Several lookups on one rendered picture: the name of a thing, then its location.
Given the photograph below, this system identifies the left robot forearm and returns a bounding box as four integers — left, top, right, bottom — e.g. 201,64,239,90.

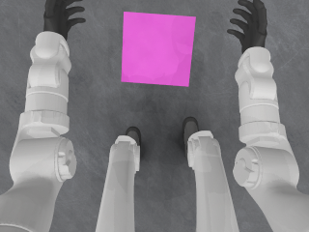
9,31,71,181

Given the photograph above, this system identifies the left robot upper arm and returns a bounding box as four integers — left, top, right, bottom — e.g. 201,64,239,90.
0,136,77,232

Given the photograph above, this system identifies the robot left hand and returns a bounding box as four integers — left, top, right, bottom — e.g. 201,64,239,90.
43,0,86,41

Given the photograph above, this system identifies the robot left thigh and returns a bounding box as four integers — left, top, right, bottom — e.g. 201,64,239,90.
96,141,140,232

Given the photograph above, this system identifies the right robot upper arm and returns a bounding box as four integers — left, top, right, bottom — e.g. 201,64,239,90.
233,145,309,232

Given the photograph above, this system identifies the robot right hand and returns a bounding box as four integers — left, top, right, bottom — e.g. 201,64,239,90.
227,0,267,54

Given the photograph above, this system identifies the right robot forearm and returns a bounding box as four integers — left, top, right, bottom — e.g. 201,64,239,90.
235,46,299,181

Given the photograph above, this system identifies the carton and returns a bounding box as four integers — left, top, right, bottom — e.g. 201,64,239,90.
121,12,196,87

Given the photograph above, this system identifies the robot thigh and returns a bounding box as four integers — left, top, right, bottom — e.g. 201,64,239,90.
96,141,140,232
187,136,239,232

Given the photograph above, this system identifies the robot right thigh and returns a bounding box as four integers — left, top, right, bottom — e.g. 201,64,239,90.
187,136,239,232

